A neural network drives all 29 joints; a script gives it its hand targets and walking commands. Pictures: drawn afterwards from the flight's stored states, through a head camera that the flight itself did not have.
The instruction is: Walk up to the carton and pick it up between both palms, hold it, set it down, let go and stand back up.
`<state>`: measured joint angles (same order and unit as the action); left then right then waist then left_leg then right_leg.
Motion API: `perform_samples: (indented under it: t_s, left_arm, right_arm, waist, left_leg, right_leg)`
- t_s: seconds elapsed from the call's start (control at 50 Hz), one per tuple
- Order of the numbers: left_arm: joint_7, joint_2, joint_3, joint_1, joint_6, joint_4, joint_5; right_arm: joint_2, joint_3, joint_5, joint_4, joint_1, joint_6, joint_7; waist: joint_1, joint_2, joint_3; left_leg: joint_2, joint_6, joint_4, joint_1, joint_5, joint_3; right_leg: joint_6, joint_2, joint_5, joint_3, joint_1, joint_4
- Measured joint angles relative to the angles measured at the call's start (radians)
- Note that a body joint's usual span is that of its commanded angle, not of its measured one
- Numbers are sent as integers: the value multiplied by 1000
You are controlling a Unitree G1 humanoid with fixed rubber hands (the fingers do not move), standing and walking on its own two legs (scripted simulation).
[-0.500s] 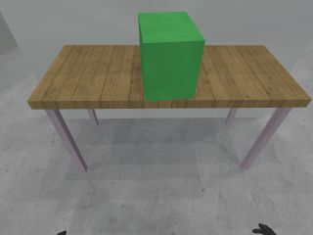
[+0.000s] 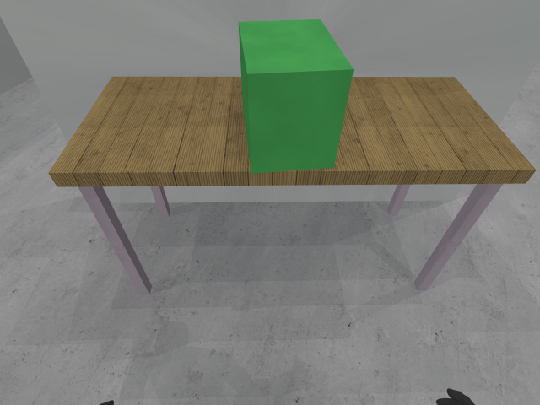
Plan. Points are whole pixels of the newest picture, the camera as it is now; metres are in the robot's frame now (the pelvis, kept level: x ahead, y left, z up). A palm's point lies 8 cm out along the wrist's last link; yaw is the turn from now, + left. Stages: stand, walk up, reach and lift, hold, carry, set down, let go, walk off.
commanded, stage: stand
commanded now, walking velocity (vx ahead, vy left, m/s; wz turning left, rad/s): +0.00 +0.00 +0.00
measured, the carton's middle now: (286, 95) +0.84 -0.04 +0.05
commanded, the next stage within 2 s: none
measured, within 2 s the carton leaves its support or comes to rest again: neither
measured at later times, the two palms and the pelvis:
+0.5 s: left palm out of the picture +0.11 +0.28 -0.10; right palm out of the picture +0.12 -0.30 -0.09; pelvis +0.00 +0.00 +0.00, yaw +0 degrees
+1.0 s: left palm out of the picture +0.11 +0.28 -0.09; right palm out of the picture +0.12 -0.30 -0.09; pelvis +0.00 +0.00 +0.01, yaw +0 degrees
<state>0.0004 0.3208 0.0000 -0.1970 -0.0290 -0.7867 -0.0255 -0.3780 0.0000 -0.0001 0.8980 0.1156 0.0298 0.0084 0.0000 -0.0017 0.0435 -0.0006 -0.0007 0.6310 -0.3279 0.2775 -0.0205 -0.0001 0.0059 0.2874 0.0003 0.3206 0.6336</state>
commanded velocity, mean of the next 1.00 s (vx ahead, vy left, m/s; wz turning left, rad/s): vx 0.00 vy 0.00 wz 0.00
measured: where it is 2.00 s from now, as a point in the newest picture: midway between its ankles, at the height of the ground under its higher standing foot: outside the picture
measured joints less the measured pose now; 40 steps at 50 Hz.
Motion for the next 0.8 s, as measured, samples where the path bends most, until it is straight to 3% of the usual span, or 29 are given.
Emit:
perform_samples:
  t_s: [0.8]
  left_arm:
    - [0,0,0,3,-1,-35,2]
  right_arm:
    - [0,0,0,42,8,4,5]
  waist:
    - [0,0,-34]
  left_leg:
    - [0,0,-42,1,-24,0]
  right_leg:
    - [0,1,-24,0,-1,-41]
